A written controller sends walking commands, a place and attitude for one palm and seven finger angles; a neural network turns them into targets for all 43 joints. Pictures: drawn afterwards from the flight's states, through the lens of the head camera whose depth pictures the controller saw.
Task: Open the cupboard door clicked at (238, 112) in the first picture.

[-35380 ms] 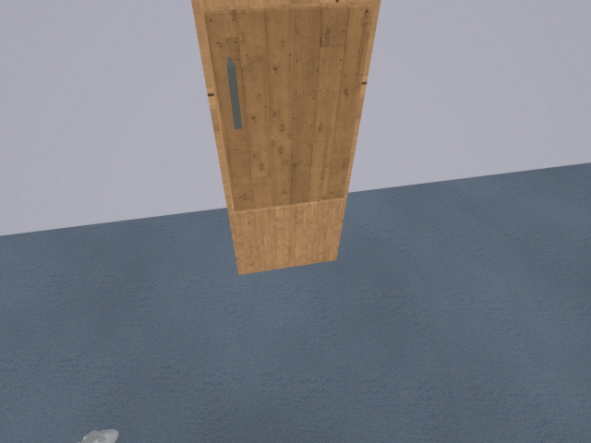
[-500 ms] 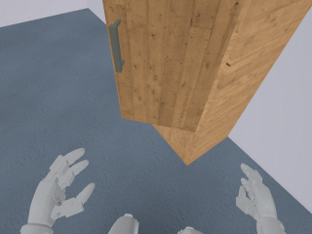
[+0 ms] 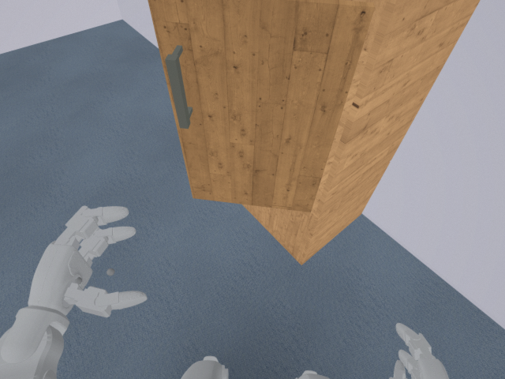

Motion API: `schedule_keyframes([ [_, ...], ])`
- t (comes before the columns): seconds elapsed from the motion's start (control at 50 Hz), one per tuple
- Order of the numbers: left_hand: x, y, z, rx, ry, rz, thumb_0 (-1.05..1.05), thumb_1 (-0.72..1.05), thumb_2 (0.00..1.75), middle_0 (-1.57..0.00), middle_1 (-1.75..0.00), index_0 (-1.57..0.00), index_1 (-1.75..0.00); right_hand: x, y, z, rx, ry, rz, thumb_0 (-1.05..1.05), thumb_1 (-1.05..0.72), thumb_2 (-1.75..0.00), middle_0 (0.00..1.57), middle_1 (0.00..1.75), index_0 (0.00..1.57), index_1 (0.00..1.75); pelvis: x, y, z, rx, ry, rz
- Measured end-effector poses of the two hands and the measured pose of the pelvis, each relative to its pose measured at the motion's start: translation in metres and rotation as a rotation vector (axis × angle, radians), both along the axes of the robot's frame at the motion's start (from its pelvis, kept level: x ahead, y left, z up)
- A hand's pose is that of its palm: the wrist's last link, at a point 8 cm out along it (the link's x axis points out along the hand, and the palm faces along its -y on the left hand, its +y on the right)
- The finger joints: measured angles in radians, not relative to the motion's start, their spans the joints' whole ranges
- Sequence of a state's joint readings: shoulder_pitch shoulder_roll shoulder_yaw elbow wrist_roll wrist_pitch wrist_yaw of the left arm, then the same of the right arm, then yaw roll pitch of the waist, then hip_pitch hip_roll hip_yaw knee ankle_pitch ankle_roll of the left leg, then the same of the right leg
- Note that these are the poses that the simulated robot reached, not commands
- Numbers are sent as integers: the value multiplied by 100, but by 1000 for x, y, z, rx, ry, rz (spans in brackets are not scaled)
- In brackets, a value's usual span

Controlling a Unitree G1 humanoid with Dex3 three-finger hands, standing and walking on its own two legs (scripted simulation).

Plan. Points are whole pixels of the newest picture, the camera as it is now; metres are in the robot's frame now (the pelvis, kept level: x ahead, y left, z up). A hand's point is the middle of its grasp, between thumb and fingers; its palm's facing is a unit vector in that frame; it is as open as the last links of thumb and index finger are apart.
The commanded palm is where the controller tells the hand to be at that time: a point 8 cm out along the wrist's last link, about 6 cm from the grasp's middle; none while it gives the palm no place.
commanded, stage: raise the hand with hooked fingers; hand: left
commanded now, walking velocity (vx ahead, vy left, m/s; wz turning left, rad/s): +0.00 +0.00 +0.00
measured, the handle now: (181, 89) +0.62 +0.18 +0.10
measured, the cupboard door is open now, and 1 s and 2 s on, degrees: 43 43 43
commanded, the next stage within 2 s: move the hooked fingers beside the handle in 1.06 s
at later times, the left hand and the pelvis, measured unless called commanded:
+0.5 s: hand (76, 215) +0.30 +0.26 +0.12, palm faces -0.02 -1.00 -0.08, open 13.9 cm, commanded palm +0.28 +0.31 +0.12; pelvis +0.02 -0.01 +0.02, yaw +0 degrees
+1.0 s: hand (85, 206) +0.31 +0.25 +0.13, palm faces -0.03 -1.00 -0.05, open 14.0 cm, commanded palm +0.28 +0.30 +0.12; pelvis +0.02 -0.02 +0.03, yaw -1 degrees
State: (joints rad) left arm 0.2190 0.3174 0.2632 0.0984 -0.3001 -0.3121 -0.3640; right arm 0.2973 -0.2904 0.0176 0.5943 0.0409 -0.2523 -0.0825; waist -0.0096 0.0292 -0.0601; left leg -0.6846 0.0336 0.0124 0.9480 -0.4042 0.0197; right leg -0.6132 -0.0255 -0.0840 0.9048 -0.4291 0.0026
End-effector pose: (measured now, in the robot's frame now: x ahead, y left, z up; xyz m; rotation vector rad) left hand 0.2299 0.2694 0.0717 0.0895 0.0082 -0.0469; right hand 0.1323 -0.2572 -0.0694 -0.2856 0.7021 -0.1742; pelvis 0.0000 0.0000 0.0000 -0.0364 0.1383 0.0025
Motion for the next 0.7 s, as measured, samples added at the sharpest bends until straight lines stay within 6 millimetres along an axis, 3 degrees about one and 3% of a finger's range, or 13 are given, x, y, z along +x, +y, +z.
schedule_keyframes([
  [0.08,11,3,-1,-18,45,-40,0,-21,42,-28,-101,-28,-101,17,1,13,-10,-58,1,2,-90,-90,20,30,21,30,4,1,5,0,-11,-2],
  [0.18,23,17,23,-19,-20,8,0,-33,37,-29,-108,-29,-109,38,11,28,6,-123,29,2,-90,-90,20,30,21,30,11,-1,11,1,-29,-3],
  [0.24,29,26,36,-13,-48,35,0,-39,35,-30,-112,-30,-113,48,17,31,24,-136,54,2,-90,-90,20,30,21,30,14,-2,14,2,-36,1],
  [0.32,36,34,38,-15,2,28,-1,-45,32,-30,-116,-30,-117,56,22,30,45,-126,75,2,-90,-90,20,30,21,30,18,-3,17,4,-38,4],
  [0.42,43,37,41,-20,36,11,-1,-48,31,-30,-118,-30,-119,56,21,27,51,-98,75,2,-90,-90,20,30,21,30,21,-5,21,7,-42,1],
  [0.58,61,51,68,-18,-44,35,-1,-50,30,-30,-120,-31,-120,43,5,22,33,-35,48,2,-90,-90,20,30,21,30,24,-13,25,12,-50,0],
  [0.7,71,44,63,-51,12,-14,-1,-50,30,-30,-120,-30,-120,32,-11,23,24,-16,10,2,-90,-90,20,30,21,30,24,-15,27,18,-43,-11],
])
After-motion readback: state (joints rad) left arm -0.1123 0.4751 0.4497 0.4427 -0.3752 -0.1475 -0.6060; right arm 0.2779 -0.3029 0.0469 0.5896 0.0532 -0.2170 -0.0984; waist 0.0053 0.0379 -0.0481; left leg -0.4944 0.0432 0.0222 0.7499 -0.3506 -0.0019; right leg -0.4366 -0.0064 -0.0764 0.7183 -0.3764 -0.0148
